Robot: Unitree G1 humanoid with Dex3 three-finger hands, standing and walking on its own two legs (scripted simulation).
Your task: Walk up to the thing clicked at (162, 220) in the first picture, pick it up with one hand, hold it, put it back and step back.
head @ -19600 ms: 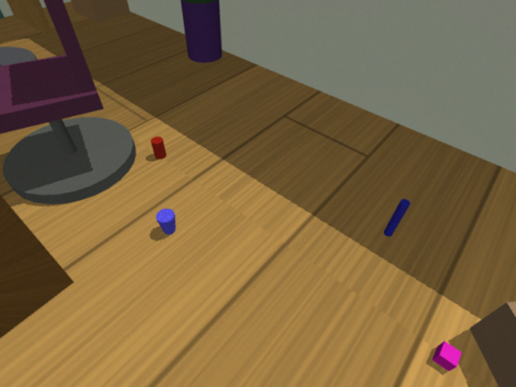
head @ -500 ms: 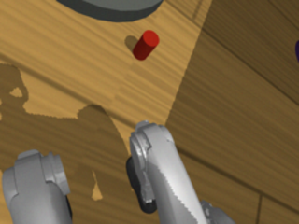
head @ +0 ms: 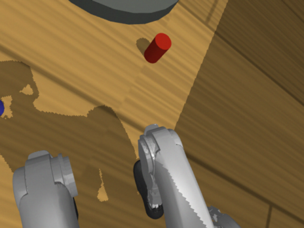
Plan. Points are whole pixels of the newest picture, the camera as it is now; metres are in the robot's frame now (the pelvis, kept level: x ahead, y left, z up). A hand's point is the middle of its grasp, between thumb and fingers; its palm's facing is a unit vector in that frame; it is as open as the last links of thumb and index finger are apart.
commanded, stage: settle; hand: left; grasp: from above
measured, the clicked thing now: out of the picture +0.46 +0.32 -0.25
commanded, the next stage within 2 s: lift in 0.52 s
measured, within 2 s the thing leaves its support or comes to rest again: leaves its support in 0.06 s
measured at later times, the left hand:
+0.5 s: hand out of the picture +0.43 +0.32 -0.12, palm faces -0.48 -0.11 -0.87, open 10.2 cm
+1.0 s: hand out of the picture +0.41 +0.32 -0.05, palm faces -0.46 -0.11 -0.88, open 10.2 cm
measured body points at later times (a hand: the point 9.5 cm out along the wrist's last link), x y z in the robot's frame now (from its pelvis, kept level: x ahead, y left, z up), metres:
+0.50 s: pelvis +0.00 +0.00 +0.05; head +0.23 +0.08 +0.43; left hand +0.45 +0.32 -0.07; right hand +0.10 -0.27 -0.05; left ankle +0.06 +0.13 -0.28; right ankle +0.11 -0.14 -0.28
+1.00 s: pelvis -0.01 +0.00 +0.09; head +0.20 +0.07 +0.48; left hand +0.43 +0.32 +0.00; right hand +0.07 -0.26 -0.03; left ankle +0.06 +0.13 -0.28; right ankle +0.11 -0.14 -0.28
